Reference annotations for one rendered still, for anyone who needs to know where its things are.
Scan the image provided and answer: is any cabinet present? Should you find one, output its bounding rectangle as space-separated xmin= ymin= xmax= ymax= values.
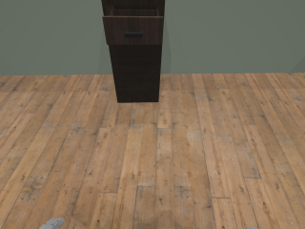
xmin=101 ymin=0 xmax=166 ymax=103

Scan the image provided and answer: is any handle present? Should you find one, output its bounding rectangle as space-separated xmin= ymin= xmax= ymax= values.
xmin=125 ymin=31 xmax=143 ymax=38

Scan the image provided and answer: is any drawer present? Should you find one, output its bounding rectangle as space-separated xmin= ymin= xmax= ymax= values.
xmin=102 ymin=10 xmax=164 ymax=45

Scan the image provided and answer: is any left robot hand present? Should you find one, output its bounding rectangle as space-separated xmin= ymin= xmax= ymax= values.
xmin=39 ymin=218 xmax=65 ymax=229

